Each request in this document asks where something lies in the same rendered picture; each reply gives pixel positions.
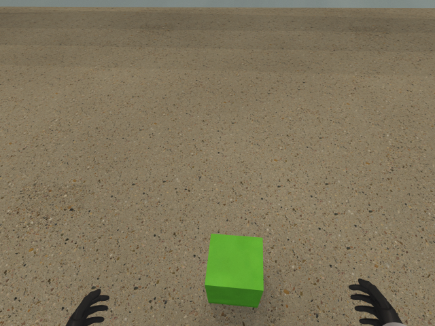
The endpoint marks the robot left hand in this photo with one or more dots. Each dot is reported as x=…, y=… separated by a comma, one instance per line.
x=79, y=317

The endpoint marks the carton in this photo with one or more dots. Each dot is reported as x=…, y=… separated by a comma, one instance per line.
x=235, y=270

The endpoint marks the robot right hand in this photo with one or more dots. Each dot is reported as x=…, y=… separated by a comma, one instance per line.
x=382, y=309

